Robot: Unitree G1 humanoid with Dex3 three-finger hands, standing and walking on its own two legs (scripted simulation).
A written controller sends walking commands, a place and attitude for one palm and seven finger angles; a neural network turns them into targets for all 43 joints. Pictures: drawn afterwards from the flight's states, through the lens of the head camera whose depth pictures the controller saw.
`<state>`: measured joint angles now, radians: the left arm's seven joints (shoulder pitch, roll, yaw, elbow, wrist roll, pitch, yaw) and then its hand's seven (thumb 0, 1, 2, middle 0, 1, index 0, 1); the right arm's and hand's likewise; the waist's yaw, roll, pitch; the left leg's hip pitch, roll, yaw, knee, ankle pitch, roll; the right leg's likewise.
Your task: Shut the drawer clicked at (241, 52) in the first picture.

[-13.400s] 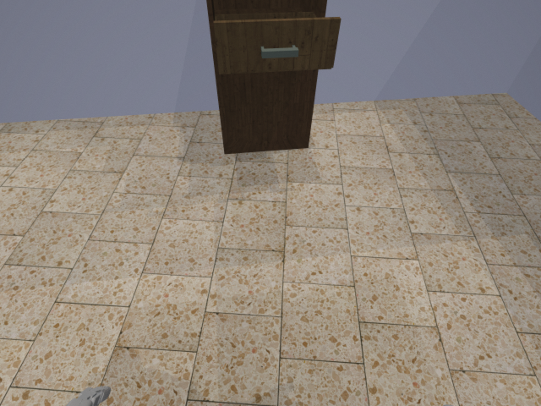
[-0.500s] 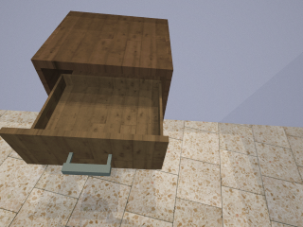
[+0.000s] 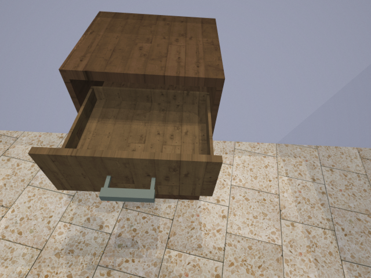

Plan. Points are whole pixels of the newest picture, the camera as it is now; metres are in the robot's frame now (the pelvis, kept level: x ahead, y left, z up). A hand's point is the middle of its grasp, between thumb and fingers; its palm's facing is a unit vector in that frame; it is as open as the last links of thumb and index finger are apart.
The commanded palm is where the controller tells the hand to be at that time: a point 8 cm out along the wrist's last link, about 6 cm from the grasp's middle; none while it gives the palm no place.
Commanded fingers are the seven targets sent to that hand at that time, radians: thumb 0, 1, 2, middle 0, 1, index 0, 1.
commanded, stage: come to a stop and stand still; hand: left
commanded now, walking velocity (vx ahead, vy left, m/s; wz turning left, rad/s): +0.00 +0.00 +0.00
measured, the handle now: (129, 187) +0.33 +0.17 -0.05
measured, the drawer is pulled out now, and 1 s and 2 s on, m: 0.28 0.28 0.28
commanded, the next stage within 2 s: look again from close up in 0.64 s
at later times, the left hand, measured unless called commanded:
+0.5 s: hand out of the picture -0.03 +0.18 -0.18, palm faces +0.05 -0.99 -0.13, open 7.3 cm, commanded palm none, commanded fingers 0.00 0.90 0.90 -0.20 -0.30 -0.20 -0.30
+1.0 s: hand out of the picture -0.01 +0.22 -0.18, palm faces +0.05 -0.97 -0.22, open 7.3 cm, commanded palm none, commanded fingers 0.00 0.90 0.90 -0.20 -0.30 -0.20 -0.30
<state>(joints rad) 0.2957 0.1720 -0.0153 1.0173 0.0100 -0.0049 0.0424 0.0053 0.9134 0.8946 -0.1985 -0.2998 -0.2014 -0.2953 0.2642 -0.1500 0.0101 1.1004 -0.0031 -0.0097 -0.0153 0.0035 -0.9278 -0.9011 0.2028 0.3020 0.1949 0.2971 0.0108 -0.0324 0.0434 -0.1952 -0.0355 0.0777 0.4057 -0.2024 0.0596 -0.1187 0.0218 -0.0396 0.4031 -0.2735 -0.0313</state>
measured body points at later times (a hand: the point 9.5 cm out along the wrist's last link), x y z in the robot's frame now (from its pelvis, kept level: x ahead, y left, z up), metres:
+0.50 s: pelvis +0.01 +0.03 +0.00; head +0.02 +0.05 +0.45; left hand -0.03 +0.23 -0.17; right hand -0.01 -0.18 -0.15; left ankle +0.01 +0.08 -0.74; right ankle -0.03 -0.10 -0.74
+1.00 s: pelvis +0.02 +0.04 -0.01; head +0.03 +0.04 +0.44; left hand -0.01 +0.27 -0.16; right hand +0.03 -0.18 -0.17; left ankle +0.01 +0.08 -0.74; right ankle -0.03 -0.10 -0.74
